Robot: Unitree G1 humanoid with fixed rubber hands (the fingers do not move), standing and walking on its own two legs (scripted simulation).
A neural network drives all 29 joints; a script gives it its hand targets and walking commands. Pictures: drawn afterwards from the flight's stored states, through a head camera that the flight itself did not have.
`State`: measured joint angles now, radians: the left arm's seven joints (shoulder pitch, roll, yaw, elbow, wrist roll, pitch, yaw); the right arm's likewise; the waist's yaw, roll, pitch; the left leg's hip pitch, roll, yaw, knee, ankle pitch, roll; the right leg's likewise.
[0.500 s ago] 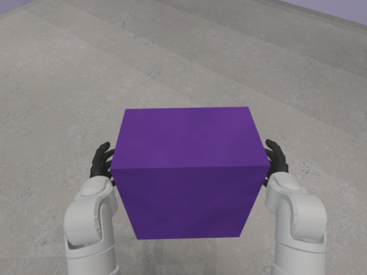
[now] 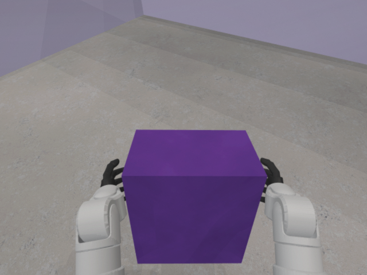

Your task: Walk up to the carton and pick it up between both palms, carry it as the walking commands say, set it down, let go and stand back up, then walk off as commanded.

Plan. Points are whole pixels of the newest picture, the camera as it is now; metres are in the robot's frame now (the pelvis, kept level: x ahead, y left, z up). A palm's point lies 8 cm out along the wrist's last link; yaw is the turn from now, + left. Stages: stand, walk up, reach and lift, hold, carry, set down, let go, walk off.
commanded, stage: carry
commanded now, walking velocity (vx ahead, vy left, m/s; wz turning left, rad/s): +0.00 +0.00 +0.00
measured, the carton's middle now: (190, 198) +0.30 +0.00 -0.02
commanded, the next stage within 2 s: hold in 1.98 s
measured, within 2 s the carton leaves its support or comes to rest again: neither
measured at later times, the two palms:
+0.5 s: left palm (105, 196) +0.28 +0.17 +0.06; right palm (265, 189) +0.27 -0.16 +0.06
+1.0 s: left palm (97, 220) +0.23 +0.19 +0.04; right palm (263, 212) +0.23 -0.15 +0.04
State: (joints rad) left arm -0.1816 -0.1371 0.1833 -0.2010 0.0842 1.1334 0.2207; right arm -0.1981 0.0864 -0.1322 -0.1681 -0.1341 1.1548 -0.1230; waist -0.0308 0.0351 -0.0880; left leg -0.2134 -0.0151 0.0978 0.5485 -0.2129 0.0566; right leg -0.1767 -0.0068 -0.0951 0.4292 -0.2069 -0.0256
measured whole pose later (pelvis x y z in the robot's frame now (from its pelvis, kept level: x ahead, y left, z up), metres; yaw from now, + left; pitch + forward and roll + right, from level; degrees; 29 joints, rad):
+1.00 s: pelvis -0.04 +0.03 -0.01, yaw -1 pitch +0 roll +0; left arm -0.15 -0.13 0.18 -0.04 0.18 0.97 0.12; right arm -0.19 0.12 -0.17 -0.04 -0.18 1.00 -0.09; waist -0.01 0.03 -0.08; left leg -0.28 0.01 0.08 0.52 -0.25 0.03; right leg -0.22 -0.01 -0.07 0.50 -0.29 -0.01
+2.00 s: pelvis -0.06 +0.02 -0.01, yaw -1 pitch +0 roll -1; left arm -0.13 -0.13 0.19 0.08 0.18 0.81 0.09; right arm -0.18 0.10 -0.19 0.07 -0.18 0.83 -0.06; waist -0.03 0.02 -0.07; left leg -0.32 0.02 0.08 0.52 -0.20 0.03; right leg -0.27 -0.01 -0.08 0.51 -0.25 -0.02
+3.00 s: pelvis -0.02 +0.02 -0.01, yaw -1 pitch +0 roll +0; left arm -0.23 -0.10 0.31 0.38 0.29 0.57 -0.01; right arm -0.28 0.16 -0.34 0.43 -0.33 0.54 0.03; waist 0.00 -0.01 -0.03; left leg -0.21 -0.04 -0.01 0.43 -0.22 0.03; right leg -0.16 0.05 0.03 0.43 -0.26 -0.03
